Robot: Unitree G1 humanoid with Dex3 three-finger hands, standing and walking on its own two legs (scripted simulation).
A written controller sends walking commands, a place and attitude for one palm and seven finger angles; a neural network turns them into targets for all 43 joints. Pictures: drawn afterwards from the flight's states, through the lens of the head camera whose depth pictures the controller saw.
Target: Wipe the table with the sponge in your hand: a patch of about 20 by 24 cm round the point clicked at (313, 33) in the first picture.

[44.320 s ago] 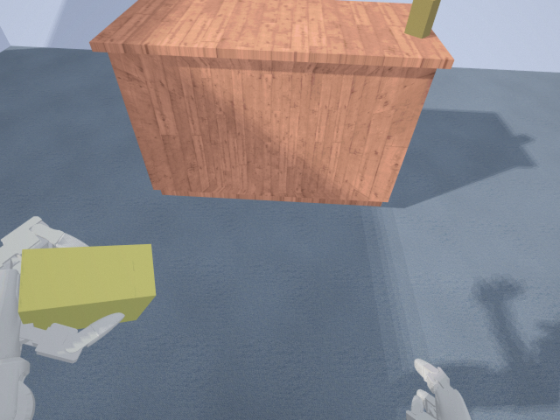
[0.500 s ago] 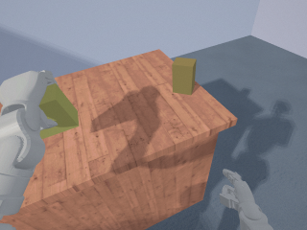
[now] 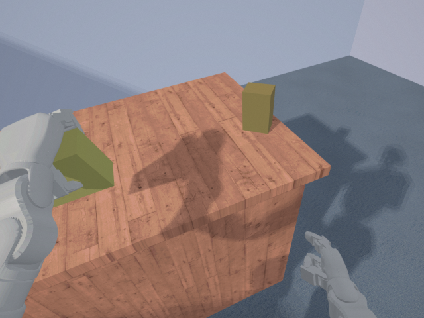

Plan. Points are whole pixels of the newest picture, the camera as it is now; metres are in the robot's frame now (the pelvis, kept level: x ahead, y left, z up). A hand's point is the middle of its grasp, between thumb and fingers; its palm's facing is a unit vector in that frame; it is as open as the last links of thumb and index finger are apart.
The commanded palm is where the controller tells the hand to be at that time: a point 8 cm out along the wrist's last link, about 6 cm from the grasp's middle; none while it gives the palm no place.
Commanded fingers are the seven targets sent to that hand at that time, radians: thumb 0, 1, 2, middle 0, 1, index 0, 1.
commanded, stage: bring the sponge back beside the body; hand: left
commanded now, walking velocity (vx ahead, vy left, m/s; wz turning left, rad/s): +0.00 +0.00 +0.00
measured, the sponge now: (71, 174) +0.26 +0.31 +0.18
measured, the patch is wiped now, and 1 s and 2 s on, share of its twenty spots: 0.95 0.95 0.95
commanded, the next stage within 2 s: step back with the hand held close in 1.08 s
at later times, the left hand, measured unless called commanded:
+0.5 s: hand (71, 185) +0.23 +0.27 +0.20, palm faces +0.28 -0.16 -0.95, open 9.8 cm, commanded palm +0.17 +0.27 +0.27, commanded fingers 0.00 0.10 1.30 -1.20 -1.60 -1.20 -1.60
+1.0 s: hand (85, 198) +0.21 +0.24 +0.19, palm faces +0.30 -0.20 -0.93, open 9.8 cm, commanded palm +0.16 +0.25 +0.26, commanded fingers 0.00 0.10 1.30 -1.20 -1.60 -1.20 -1.60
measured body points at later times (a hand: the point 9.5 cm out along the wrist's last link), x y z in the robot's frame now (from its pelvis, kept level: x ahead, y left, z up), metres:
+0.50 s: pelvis +0.00 -0.02 +0.00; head -0.03 -0.07 +0.44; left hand +0.21 +0.27 +0.25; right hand +0.28 -0.20 -0.05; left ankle +0.05 +0.10 -0.74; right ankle -0.02 -0.08 -0.74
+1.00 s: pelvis +0.00 -0.03 -0.01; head -0.04 -0.08 +0.44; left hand +0.19 +0.25 +0.24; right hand +0.27 -0.22 -0.05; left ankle +0.05 +0.10 -0.74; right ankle -0.02 -0.08 -0.74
